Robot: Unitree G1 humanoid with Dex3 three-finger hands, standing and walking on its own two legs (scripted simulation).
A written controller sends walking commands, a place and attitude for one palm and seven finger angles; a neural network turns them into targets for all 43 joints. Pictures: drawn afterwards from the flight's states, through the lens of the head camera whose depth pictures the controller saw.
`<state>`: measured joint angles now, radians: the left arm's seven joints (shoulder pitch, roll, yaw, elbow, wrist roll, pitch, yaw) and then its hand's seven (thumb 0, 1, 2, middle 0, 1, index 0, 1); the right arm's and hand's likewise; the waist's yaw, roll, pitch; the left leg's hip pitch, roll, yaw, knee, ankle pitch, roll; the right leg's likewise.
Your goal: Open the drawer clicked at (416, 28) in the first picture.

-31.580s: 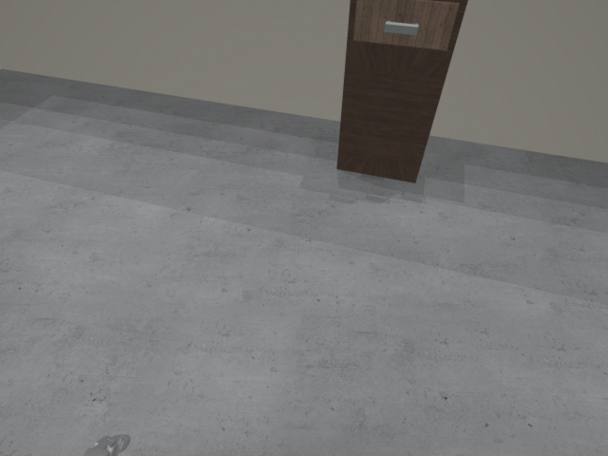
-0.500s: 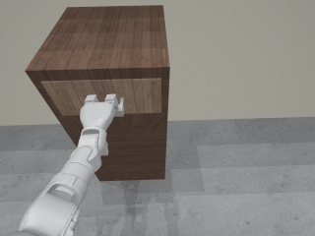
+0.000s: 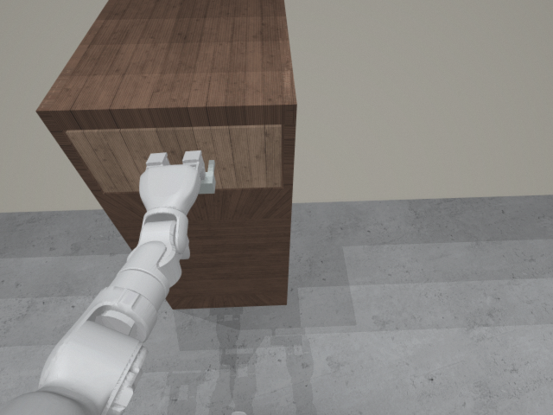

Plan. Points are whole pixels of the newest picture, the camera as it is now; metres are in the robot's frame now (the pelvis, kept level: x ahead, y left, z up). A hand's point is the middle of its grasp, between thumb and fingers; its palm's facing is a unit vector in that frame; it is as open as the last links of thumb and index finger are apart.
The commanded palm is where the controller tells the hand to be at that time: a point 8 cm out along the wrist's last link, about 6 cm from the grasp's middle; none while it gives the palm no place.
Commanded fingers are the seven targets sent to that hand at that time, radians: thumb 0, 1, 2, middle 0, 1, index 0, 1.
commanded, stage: lift the fingers back up to retry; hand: left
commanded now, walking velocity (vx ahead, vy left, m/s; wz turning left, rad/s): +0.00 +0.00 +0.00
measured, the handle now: (182, 174) +0.52 +0.19 +0.01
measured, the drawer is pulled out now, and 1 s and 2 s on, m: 0.00 0.00 0.00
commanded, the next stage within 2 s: re-aim the fingers above the handle in 0.76 s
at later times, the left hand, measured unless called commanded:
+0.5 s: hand (173, 190) +0.44 +0.17 +0.07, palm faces +0.08 -0.07 -0.99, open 13.8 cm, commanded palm +0.41 +0.17 +0.13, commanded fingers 0.00 -0.50 0.30 -0.30 -1.20 -0.30 -1.20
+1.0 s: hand (166, 195) +0.42 +0.18 +0.08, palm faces +0.05 -0.07 -1.00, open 13.8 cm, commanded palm +0.40 +0.18 +0.13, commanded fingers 0.00 -0.50 0.30 -0.30 -1.20 -0.30 -1.20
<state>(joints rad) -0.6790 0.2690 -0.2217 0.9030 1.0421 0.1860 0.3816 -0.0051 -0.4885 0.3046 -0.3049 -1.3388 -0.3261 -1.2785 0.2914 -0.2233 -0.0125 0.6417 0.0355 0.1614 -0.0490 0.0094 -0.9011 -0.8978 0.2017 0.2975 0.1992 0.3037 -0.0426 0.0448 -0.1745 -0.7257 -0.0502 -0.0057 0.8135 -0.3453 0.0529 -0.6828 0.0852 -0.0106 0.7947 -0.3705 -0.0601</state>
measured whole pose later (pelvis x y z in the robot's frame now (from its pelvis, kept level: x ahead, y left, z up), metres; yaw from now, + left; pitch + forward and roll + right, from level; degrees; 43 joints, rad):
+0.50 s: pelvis +0.03 +0.01 +0.02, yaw -1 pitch +11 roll -1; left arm -0.55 0.26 -0.24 0.69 1.01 0.21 0.34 -0.01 -0.49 0.30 -0.32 -1.21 -0.32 -1.20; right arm 0.25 -0.23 -0.05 0.66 0.04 0.15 -0.03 0.01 -0.90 -0.90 0.20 0.30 0.20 0.30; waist -0.01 0.07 -0.15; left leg -0.55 -0.06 0.01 0.69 -0.34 0.07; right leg -0.51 0.07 0.02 0.67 -0.36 -0.04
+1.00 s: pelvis +0.04 +0.00 +0.02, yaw +0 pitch +9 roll +0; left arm -0.43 0.29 -0.25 0.49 1.01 0.18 0.24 -0.01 -0.49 0.30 -0.32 -1.20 -0.32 -1.20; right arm 0.16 -0.24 -0.03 0.64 0.04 0.18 -0.04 0.01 -0.90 -0.90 0.20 0.30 0.20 0.30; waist 0.04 0.06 -0.12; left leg -0.46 -0.06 -0.01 0.63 -0.33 0.05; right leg -0.42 0.07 0.01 0.63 -0.36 -0.06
